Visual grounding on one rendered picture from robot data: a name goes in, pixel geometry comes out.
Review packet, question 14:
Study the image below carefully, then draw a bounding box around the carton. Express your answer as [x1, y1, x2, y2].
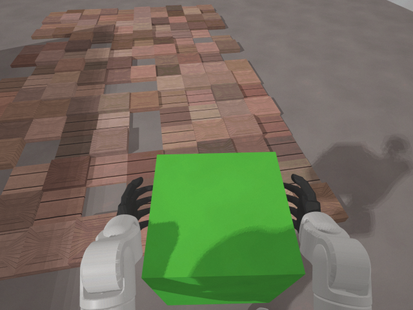
[141, 152, 305, 305]

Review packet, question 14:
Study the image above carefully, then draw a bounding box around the left robot hand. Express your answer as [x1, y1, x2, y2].
[116, 177, 153, 229]

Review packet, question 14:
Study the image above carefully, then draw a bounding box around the robot right forearm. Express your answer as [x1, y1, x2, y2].
[299, 212, 372, 310]

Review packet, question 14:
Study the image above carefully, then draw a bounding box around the robot left forearm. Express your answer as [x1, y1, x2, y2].
[80, 214, 143, 310]

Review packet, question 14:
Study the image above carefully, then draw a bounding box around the right robot hand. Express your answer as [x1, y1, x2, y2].
[283, 174, 321, 233]

